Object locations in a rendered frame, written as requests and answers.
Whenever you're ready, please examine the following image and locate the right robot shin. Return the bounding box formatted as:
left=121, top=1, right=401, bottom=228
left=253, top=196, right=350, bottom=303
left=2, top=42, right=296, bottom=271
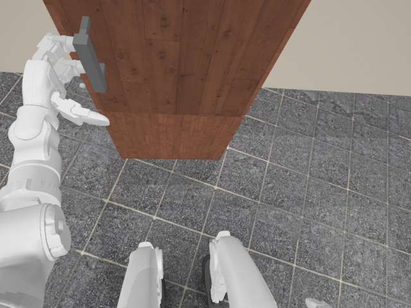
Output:
left=210, top=230, right=240, bottom=302

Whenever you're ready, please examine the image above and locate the robot left hand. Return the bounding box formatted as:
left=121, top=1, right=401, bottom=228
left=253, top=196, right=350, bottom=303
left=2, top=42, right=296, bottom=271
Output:
left=22, top=33, right=110, bottom=126

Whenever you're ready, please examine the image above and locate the robot right foot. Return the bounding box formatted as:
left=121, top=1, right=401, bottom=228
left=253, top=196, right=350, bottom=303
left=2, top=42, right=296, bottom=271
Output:
left=202, top=254, right=225, bottom=308

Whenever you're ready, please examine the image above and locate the handle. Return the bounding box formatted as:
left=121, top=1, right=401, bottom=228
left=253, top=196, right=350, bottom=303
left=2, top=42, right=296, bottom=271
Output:
left=72, top=16, right=107, bottom=93

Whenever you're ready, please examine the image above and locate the cupboard door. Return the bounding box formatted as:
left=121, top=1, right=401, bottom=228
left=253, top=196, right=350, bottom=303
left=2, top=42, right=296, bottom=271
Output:
left=51, top=0, right=305, bottom=117

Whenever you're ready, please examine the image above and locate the left robot upper arm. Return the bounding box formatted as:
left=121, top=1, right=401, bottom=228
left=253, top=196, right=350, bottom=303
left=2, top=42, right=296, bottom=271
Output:
left=0, top=203, right=71, bottom=308

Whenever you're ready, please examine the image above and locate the robot left forearm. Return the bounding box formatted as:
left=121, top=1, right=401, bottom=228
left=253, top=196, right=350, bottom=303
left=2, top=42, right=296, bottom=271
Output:
left=0, top=105, right=62, bottom=212

